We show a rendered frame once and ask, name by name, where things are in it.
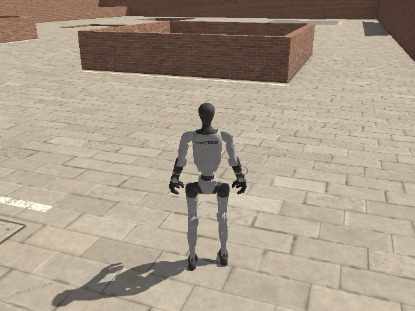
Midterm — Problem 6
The right robot hand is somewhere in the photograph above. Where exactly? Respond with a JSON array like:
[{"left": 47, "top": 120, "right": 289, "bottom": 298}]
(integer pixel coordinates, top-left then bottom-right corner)
[{"left": 232, "top": 180, "right": 247, "bottom": 194}]

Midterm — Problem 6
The left robot thigh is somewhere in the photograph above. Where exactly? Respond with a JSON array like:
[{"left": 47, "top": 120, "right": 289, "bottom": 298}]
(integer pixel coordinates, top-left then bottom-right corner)
[{"left": 185, "top": 181, "right": 199, "bottom": 229}]

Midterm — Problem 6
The robot right forearm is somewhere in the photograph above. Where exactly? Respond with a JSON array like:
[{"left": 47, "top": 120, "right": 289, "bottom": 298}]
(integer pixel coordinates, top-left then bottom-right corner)
[{"left": 232, "top": 157, "right": 245, "bottom": 182}]

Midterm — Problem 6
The robot right foot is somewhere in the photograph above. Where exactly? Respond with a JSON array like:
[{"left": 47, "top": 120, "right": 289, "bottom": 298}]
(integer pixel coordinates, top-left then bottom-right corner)
[{"left": 219, "top": 248, "right": 228, "bottom": 266}]

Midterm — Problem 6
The robot right upper arm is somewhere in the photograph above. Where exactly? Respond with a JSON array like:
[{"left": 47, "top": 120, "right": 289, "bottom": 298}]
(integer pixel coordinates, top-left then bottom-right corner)
[{"left": 220, "top": 131, "right": 239, "bottom": 167}]

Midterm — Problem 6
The robot left forearm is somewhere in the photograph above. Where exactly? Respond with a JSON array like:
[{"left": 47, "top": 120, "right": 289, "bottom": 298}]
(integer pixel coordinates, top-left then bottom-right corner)
[{"left": 171, "top": 157, "right": 183, "bottom": 183}]

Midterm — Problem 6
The left robot hand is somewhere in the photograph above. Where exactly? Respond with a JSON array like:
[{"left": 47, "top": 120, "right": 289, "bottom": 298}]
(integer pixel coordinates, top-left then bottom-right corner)
[{"left": 169, "top": 181, "right": 184, "bottom": 194}]

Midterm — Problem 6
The robot left upper arm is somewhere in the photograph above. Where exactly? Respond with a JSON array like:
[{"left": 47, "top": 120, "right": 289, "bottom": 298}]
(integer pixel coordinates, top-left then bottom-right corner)
[{"left": 176, "top": 131, "right": 193, "bottom": 167}]

